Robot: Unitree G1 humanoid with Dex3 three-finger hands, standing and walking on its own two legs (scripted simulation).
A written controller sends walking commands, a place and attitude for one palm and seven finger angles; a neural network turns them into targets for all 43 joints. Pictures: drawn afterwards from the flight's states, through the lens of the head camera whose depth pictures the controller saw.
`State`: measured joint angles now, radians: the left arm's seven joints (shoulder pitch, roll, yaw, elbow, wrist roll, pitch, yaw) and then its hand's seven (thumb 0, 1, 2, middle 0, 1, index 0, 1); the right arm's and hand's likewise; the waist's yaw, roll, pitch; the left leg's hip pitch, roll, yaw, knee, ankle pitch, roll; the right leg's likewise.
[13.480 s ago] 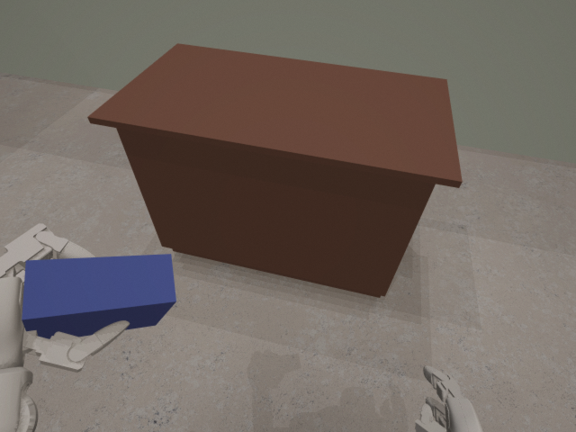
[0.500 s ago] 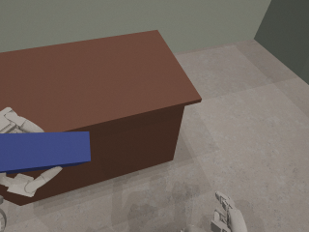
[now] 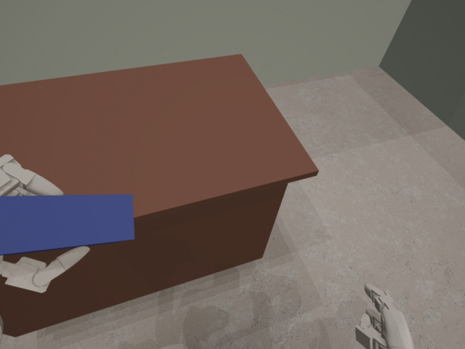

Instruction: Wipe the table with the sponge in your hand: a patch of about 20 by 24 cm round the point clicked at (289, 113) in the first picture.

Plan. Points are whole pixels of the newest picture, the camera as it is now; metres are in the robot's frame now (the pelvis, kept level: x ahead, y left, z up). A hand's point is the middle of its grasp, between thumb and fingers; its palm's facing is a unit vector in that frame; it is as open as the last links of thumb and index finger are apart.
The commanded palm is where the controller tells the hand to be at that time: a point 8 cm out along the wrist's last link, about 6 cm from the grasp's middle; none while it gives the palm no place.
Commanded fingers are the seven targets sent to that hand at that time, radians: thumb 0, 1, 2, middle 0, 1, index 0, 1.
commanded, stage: take the last steps up to it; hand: left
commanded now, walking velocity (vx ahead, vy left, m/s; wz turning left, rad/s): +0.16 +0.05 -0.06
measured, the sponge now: (84, 223) +0.23 +0.20 +0.16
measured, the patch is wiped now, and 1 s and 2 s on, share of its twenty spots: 0.00 0.00 0.00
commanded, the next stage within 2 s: come to a stop and stand still in 0.12 s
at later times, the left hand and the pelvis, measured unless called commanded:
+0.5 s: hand (76, 200) +0.25 +0.21 +0.18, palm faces +0.34 -0.82 -0.46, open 9.7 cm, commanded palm +0.19 +0.27 +0.19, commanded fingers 0.00 0.10 1.30 -1.20 -1.60 -1.20 -1.60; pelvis +0.02 -0.01 +0.01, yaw -1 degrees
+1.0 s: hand out of the picture +0.23 +0.31 +0.16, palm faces +0.34 -0.84 -0.42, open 9.7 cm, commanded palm +0.16 +0.33 +0.19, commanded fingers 0.00 0.10 1.30 -1.20 -1.60 -1.20 -1.60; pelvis +0.00 +0.06 +0.01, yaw -1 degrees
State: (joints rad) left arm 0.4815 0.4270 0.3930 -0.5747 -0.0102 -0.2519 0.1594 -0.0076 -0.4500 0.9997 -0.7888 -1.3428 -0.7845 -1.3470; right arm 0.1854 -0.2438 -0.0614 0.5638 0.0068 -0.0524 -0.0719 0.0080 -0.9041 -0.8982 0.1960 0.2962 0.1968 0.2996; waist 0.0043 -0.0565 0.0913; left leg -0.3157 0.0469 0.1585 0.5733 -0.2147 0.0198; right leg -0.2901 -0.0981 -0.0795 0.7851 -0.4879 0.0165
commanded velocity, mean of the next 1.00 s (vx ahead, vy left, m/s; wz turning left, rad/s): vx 0.01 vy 0.03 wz -0.01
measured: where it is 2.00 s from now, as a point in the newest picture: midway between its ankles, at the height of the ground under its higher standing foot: outside the picture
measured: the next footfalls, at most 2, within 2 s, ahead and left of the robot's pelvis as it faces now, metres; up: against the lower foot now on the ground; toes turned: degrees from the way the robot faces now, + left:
right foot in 0.30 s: +0.08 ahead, -0.09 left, +0.00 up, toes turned -4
left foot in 0.60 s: +0.08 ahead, +0.12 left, +0.00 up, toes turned +3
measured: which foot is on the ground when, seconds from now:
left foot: down 0.00-0.32, up 0.34-0.58, down 0.60-1.00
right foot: up 0.00-0.28, down 0.30-1.00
